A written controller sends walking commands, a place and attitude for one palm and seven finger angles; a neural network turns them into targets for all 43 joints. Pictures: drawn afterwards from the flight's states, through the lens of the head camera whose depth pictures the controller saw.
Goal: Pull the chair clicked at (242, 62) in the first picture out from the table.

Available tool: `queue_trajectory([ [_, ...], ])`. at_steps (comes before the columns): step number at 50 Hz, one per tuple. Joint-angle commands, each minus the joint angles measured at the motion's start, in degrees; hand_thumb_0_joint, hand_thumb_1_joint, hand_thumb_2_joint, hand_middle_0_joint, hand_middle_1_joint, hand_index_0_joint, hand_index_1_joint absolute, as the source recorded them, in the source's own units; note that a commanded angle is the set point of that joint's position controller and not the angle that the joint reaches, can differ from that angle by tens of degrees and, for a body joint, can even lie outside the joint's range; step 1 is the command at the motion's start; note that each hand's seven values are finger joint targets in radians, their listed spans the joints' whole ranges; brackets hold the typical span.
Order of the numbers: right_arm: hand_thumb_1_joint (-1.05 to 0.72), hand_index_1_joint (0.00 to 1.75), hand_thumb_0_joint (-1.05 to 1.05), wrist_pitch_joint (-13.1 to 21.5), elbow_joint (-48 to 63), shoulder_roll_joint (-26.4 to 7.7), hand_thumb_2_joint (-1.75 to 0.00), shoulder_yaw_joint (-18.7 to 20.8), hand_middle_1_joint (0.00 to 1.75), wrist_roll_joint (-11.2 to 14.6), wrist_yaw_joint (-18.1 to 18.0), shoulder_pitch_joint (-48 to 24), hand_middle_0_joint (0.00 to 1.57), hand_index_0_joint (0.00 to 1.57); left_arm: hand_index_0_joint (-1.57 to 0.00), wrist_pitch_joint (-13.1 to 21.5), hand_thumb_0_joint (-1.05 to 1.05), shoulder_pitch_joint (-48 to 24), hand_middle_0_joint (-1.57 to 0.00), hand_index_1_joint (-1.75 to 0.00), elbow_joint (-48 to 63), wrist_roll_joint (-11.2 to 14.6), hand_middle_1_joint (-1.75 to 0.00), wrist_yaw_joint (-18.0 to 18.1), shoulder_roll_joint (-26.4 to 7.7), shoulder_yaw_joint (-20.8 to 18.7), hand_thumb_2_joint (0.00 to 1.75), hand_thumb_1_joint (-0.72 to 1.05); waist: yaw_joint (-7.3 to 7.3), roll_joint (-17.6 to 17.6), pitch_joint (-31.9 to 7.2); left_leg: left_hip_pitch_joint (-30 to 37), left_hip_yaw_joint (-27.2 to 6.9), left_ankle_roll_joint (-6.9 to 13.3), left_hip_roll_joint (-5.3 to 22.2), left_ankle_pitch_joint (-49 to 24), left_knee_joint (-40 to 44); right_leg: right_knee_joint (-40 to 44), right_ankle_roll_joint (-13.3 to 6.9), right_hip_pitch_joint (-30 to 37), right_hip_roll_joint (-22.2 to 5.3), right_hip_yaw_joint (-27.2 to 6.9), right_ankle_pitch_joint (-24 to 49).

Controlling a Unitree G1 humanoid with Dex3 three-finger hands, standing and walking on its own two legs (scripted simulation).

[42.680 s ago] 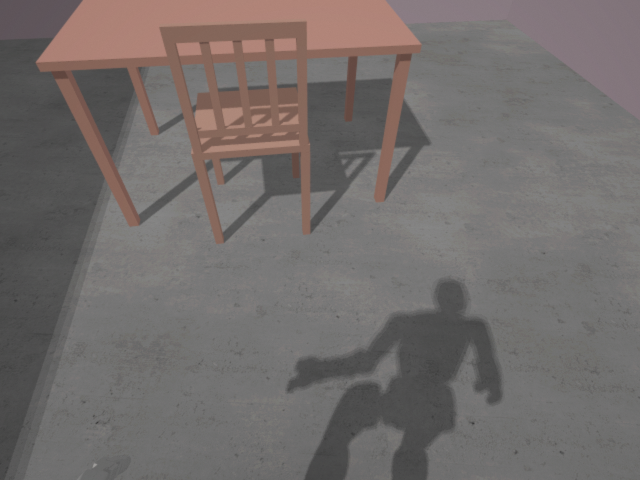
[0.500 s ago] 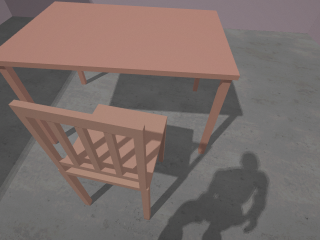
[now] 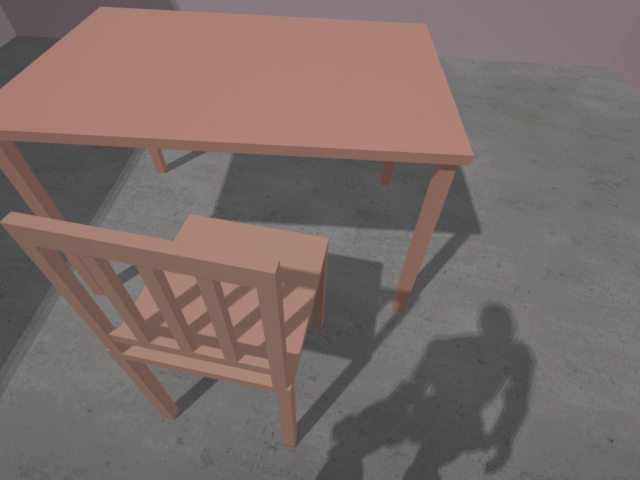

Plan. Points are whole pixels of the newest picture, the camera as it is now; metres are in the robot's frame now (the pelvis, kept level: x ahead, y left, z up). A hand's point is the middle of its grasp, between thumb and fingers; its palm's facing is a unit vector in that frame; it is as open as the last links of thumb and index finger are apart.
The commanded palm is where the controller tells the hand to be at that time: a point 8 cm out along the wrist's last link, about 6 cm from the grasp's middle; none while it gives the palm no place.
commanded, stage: look again from close up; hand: left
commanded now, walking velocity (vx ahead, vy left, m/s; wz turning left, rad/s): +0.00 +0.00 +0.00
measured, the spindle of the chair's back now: (170, 310) +0.38 +0.27 -0.10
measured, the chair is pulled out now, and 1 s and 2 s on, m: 0.29 0.29 0.29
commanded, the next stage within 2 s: shuffle to correct the standing spot in 0.16 s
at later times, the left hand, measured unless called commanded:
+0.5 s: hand out of the picture -0.02 +0.18 -0.18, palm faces -0.01 -0.98 -0.20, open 7.4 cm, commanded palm none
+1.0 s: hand out of the picture -0.03 +0.25 -0.18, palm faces -0.11 -0.97 -0.22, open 7.4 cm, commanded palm none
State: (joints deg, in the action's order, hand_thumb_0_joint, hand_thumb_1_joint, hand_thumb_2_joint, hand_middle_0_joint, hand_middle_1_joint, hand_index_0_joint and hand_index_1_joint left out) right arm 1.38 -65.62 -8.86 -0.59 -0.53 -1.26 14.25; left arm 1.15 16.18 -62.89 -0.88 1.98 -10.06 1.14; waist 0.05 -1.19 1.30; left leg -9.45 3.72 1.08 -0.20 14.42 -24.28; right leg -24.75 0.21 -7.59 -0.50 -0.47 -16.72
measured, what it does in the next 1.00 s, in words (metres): walks backwards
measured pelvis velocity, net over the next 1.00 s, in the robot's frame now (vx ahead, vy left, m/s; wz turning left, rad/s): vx -0.09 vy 0.06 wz -0.13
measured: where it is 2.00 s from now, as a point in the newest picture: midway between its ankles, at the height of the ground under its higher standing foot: outside the picture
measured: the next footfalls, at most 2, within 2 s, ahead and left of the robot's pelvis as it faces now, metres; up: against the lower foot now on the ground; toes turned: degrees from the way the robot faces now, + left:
right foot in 1.12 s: -0.13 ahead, -0.03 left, +0.00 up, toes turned -7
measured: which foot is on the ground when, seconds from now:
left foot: down 0.00-1.00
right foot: down 0.00-0.74, up 0.76-1.00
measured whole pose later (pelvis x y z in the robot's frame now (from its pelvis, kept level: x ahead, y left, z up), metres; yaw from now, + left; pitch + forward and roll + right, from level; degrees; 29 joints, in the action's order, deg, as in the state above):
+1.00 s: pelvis -0.09 +0.06 -0.01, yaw -7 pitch +2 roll +0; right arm -0.9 -57.3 -9.0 2.0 -2.0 -1.0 14.4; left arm -3.9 15.4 -56.1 -2.0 0.7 -11.6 -2.9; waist 1.3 -0.8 -1.1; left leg -20.0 12.5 6.3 -0.3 7.2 -24.0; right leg -52.8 -0.8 -16.9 -0.1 1.4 -27.9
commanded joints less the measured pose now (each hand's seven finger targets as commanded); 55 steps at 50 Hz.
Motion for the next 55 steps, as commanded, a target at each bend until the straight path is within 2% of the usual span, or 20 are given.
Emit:
queue_trajectory([
  [1, -0.9, 0.3, 0.0, 0.7, 1.8, -6.1, -0.9, 0.8, 0.3, 0.1, -0.4, 2.4, 0.2, 0.2, -0.2, 0.5, 0.0, 4.4, -0.2, -0.3, 1.4, 0.2, -0.3, 0.4, -5.7, -1.3, 0.9, 0.9, -0.51, -0.1, 0.9, 1.6, -5.7, 0.9, 6.0, -14.7, 3.3, 3.7, -1.6, -2.4, -5.3, -3.6, 15.1],
  [12, -0.9, 0.3, 0.0, 0.7, 1.4, -5.7, -0.9, 0.7, 0.3, 0.2, -0.5, 2.9, 0.2, 0.2, -0.2, 0.5, 0.0, 5.6, -0.2, -0.3, 0.9, 0.1, -0.3, 0.4, -5.0, -1.2, 0.9, 0.9, -0.52, 1.1, 1.8, 1.6, -5.9, 0.9, 5.9, -13.3, 3.9, 4.7, -1.5, -2.8, -5.3, -3.7, 12.8],
  [22, -0.9, 0.3, 0.0, -1.3, 5.5, -7.6, -0.9, 3.0, 0.3, -0.1, -1.0, 2.0, 0.2, 0.2, -0.2, -1.0, 0.0, 4.4, -0.2, -0.3, 4.5, -0.3, -0.3, 0.9, -7.6, -3.3, 0.9, 0.9, -0.76, 1.8, -1.2, 2.3, -3.5, 0.4, 7.2, -21.2, -2.1, -2.3, -3.2, -5.6, -7.0, -7.3, 25.0],
  [26, -0.9, 0.3, 0.0, -2.5, 8.2, -8.0, -0.9, 3.9, 0.3, -0.3, -0.8, 0.5, 0.2, 0.2, -0.2, -1.8, 0.0, 3.4, -0.2, -0.3, 6.4, -0.5, -0.3, 0.8, -8.9, -4.1, 0.9, 0.9, -0.87, -1.6, -1.5, -1.3, -1.9, -0.2, 6.2, -13.4, -5.6, -2.5, -4.6, -6.7, -8.8, -11.2, 24.4],
  [30, -0.9, 0.3, 0.0, -3.5, 10.0, -7.0, -0.9, 4.5, 0.3, -0.6, -0.5, 0.6, 0.2, 0.2, -0.2, -2.7, 0.0, 0.5, -0.2, -0.3, 8.4, -0.7, -0.3, 0.7, -11.8, -5.3, 0.9, 0.9, -0.46, -8.6, 0.5, -5.6, -0.1, -1.9, 2.0, 2.0, -12.6, 2.7, -8.9, -10.9, -15.0, -19.4, 18.5],
  [32, -0.9, 0.3, 0.0, -3.8, 10.0, -6.6, -0.9, 4.9, 0.3, -0.6, -0.2, 2.2, 0.2, 0.2, -0.2, -3.1, 0.0, -2.5, -0.2, -0.3, 10.0, -0.8, -0.3, 0.9, -12.8, -5.8, 0.9, 0.9, 0.45, -10.2, 1.6, -4.3, -1.0, -2.1, 1.9, 6.5, -14.8, 4.8, -10.3, -16.3, -16.9, -20.7, 13.1],
  [34, -0.9, 0.3, 0.0, -3.3, 9.5, -6.7, -0.9, 5.0, 0.3, -0.5, 0.0, 5.0, 0.2, 0.2, -0.2, -3.5, 0.0, -5.7, -0.2, -0.3, 11.4, -1.0, -0.3, 0.6, -12.4, -6.0, 0.9, 0.9, 1.83, -9.7, 1.6, -0.3, -1.5, -1.7, 2.5, 4.7, -8.7, 2.6, -8.5, -20.1, -14.0, -17.8, 8.8],
  [35, -0.9, 0.3, 0.0, -2.7, 9.4, -7.6, -0.9, 5.0, 0.3, -0.5, 0.0, 6.2, 0.2, 0.2, -0.2, -3.6, 0.0, -5.9, -0.2, -0.3, 11.9, -0.8, -0.3, 0.3, -11.3, -5.8, 0.9, 0.9, 2.27, -5.9, 0.3, 2.2, -2.3, -0.9, 4.3, 2.2, -3.3, -1.6, -6.6, -21.0, -10.4, -14.4, 6.9],
  [36, -0.9, 0.3, 0.0, -2.3, 9.8, -9.8, -0.9, 5.3, 0.3, -0.9, 0.0, 5.5, 0.2, 0.2, -0.2, -4.0, 0.0, -5.5, -0.2, -0.3, 12.4, -0.6, -0.3, 0.1, -8.9, -5.5, 0.9, 0.9, 2.04, 4.7, 0.9, 2.5, -8.5, 1.4, 10.2, -1.9, 2.8, -10.0, -4.1, -23.8, -3.5, -7.7, -0.9],
  [37, -0.9, 0.3, 0.0, -2.3, 11.1, -12.4, -0.9, 5.7, 0.3, -1.1, 0.0, 4.5, 0.2, 0.2, -0.2, -4.3, 0.0, -4.1, -0.2, -0.3, 12.3, -0.3, -0.3, 0.2, -6.7, -5.5, 0.9, 0.9, 1.65, 16.4, -0.7, -0.6, -17.0, 5.6, 18.7, -5.5, 9.2, -25.2, -1.2, -23.4, 3.1, 0.5, -15.1],
  [38, -0.9, 0.3, 0.0, -2.5, 12.1, -12.5, -0.9, 5.5, 0.3, -1.0, -0.2, 2.5, 0.2, 0.2, -0.2, -5.0, 0.0, -2.9, -0.2, -0.3, 11.3, -0.5, -0.3, 0.5, -7.3, -5.8, 0.9, 0.9, 1.35, 13.6, -2.3, -8.7, -17.8, 8.5, 21.7, 0.7, 12.0, -38.7, -1.6, -18.3, 2.5, -2.5, -17.7],
  [40, -0.9, 0.3, 0.0, -2.5, 14.7, -11.0, -0.9, 4.7, 0.3, -1.3, -0.2, -5.3, 0.2, 0.2, -0.2, -5.3, 0.0, 0.3, -0.2, -0.3, 9.7, -1.0, -0.3, 0.1, -7.8, -6.7, 0.9, 0.9, -2.38, 7.4, -1.2, -17.5, -14.2, 8.5, 18.4, 10.2, 13.5, -51.1, -1.6, -16.3, 1.6, -3.5, -10.5],
  [41, -0.9, 0.3, 0.0, -2.1, 15.5, -10.2, -0.9, 4.4, 0.3, -1.4, -0.1, -6.8, 0.2, 0.2, -0.2, -5.0, 0.0, 1.3, -0.2, -0.3, 9.4, -1.2, -0.3, -0.1, -7.1, -6.4, 0.9, 0.9, -3.15, 3.6, -1.2, -19.6, -13.0, 8.2, 17.1, 11.0, 13.0, -52.6, -1.4, -15.8, 1.5, -2.9, -8.1],
  [42, -0.9, 0.3, 0.0, -1.7, 15.4, -9.8, -0.9, 4.3, 0.3, -1.5, 0.0, -6.9, 0.2, 0.2, -0.2, -4.9, 0.0, 2.7, -0.2, -0.3, 8.9, -1.2, -0.3, -0.3, -5.9, -6.1, 0.9, 0.9, -3.4, 3.4, -1.4, -19.3, -10.9, 7.5, 15.8, 11.8, 13.5, -51.6, -0.8, -15.8, 0.9, -2.1, -6.2],
  [44, -0.9, 0.3, 0.0, -1.2, 14.0, -8.9, -0.9, 4.2, 0.3, -1.4, -0.2, -3.2, 0.2, 0.2, -0.2, -4.7, 0.0, 3.9, -0.2, -0.3, 8.7, -1.1, -0.3, -0.7, -4.9, -5.5, 0.9, 0.9, -1.69, 4.0, -3.2, -12.4, -9.1, 6.2, 13.5, 13.1, 13.3, -42.8, -0.3, -16.3, 0.6, 0.7, -6.3],
  [49, -0.9, 0.3, 0.0, -1.6, 9.4, -9.7, -0.9, 4.7, 0.3, -1.6, -0.5, 6.9, 0.2, 0.2, -0.2, -4.8, 0.0, 4.2, -0.2, -0.3, 8.3, -1.0, -0.3, -1.3, -4.4, -4.2, 0.9, 0.9, 2.57, 8.0, -3.3, 0.7, -13.7, 4.6, 14.9, 20.5, 18.6, -17.6, -1.7, -12.1, 1.3, 4.2, -15.3],
  [51, -0.9, 0.3, 0.0, -1.9, 8.0, -9.8, -0.9, 4.9, 0.3, -1.6, -0.3, 8.8, 0.2, 0.2, -0.2, -4.7, 0.0, 5.9, -0.2, -0.3, 7.6, -0.6, -0.3, -1.1, -3.8, -3.6, 0.9, 0.9, 2.58, 7.5, -2.5, 1.9, -13.8, 4.3, 14.6, 17.2, 18.4, -5.3, -2.9, -7.9, 1.8, 4.2, -16.3],
  [53, -0.9, 0.3, 0.0, -2.5, 7.2, -9.9, -0.9, 5.1, 0.3, -1.2, -0.1, 8.6, 0.2, 0.2, -0.2, -4.2, 0.0, 10.8, -0.2, -0.3, 5.2, -0.2, -0.3, -0.9, -2.9, -3.4, 0.9, 0.9, 0.65, 3.1, -2.1, -0.2, -9.2, 0.4, 11.7, 15.0, 16.4, 8.2, -4.0, 0.2, 3.1, 6.0, -8.6],
  [54, -0.9, 0.3, 0.0, -2.8, 6.9, -8.8, -0.9, 5.0, 0.3, -0.9, 0.0, 7.9, 0.2, 0.2, -0.2, -4.0, 0.0, 12.7, -0.2, -0.3, 4.1, -0.2, -0.3, -0.6, -3.1, -3.4, 0.9, 0.9, 0.21, 0.4, -1.0, -3.4, -5.4, -2.4, 9.2, 12.0, 13.6, 12.4, -5.0, 4.4, 2.0, 4.5, -4.8],
  [55, -0.9, 0.3, 0.0, -2.8, 6.9, -7.3, -0.9, 4.7, 0.3, -0.5, 0.0, 7.0, 0.2, 0.2, -0.2, -3.7, 0.0, 13.9, -0.2, -0.3, 3.5, -0.4, -0.3, 0.0, -3.9, -3.5, 0.9, 0.9, 0.05, -2.8, 0.1, -6.5, -0.8, -4.3, 6.5, 9.4, 7.4, 14.4, -6.5, 5.2, -2.0, 0.1, -4.3],
])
